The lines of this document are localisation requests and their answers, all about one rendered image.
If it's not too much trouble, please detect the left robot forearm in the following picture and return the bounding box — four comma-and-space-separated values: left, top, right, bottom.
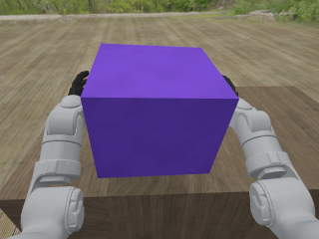
20, 95, 86, 231

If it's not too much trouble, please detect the left robot upper arm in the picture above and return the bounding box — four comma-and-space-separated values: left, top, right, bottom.
7, 186, 85, 239

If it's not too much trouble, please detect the left robot hand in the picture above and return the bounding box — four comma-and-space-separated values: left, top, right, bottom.
68, 71, 89, 97

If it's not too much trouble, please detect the right robot forearm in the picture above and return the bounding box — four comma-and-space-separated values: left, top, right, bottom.
228, 98, 315, 215

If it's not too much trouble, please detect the right robot upper arm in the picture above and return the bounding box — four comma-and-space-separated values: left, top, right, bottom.
249, 176, 319, 239

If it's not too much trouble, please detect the pedestal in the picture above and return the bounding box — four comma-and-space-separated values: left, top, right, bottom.
0, 86, 319, 239

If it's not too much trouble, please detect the carton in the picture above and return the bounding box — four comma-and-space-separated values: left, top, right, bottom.
80, 43, 239, 178

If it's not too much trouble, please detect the right robot hand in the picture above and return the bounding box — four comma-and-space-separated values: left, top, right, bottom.
222, 75, 238, 96

